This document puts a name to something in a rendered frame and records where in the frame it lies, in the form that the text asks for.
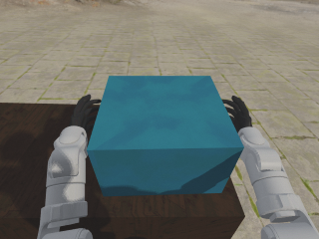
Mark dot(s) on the robot right upper arm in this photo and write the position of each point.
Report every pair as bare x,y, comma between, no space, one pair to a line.
294,230

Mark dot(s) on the left robot hand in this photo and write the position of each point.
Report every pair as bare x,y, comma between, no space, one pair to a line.
80,113

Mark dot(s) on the right robot hand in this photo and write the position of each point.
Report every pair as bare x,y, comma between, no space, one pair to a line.
240,114

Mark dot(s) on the pedestal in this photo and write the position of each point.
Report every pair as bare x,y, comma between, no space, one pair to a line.
27,135

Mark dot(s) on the carton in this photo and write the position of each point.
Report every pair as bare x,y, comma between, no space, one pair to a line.
162,135

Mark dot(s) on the robot left upper arm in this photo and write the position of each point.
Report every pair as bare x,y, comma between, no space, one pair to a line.
79,233

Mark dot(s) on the right robot forearm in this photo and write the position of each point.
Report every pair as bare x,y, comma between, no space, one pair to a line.
275,196

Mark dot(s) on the left robot forearm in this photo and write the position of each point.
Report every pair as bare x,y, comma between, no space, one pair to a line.
66,177

